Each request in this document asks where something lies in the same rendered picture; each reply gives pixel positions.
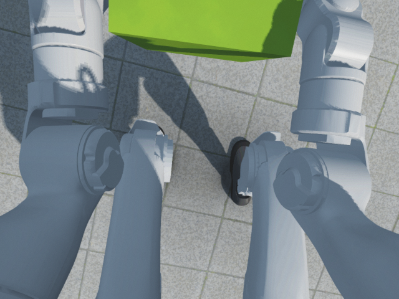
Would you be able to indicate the robot right shin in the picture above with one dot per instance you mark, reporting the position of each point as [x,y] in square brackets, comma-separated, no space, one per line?
[266,136]

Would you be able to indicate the robot right upper arm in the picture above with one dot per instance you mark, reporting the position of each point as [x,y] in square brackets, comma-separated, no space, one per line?
[327,193]

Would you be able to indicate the carton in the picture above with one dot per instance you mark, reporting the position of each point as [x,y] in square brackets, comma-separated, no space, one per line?
[235,30]

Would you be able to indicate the robot left thigh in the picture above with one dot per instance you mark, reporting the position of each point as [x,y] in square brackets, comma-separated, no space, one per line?
[131,265]

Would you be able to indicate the left robot forearm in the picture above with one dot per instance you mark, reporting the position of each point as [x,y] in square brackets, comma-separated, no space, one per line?
[67,45]

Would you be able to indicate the right robot forearm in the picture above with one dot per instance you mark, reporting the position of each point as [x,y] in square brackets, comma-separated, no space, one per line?
[336,45]

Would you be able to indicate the robot left upper arm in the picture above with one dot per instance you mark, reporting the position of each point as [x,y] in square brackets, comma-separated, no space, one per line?
[66,170]

